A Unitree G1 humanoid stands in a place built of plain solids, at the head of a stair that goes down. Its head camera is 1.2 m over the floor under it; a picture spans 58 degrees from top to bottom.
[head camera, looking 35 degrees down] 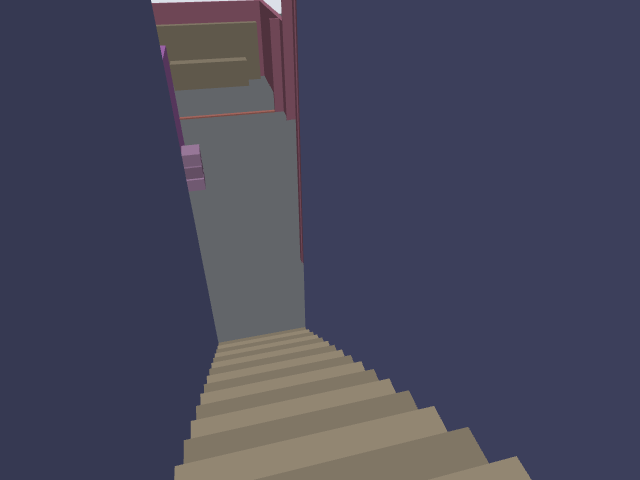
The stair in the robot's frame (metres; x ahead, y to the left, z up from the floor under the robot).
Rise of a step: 0.20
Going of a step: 0.23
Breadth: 1.19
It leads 14 degrees to the left of straight ahead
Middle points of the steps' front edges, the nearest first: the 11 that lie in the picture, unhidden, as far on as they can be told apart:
0.85 -0.02 -0.39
1.07 0.04 -0.59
1.30 0.09 -0.79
1.53 0.15 -0.99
1.75 0.20 -1.19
1.98 0.26 -1.38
2.21 0.32 -1.58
2.44 0.37 -1.78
2.66 0.43 -1.98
2.89 0.49 -2.18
3.12 0.54 -2.38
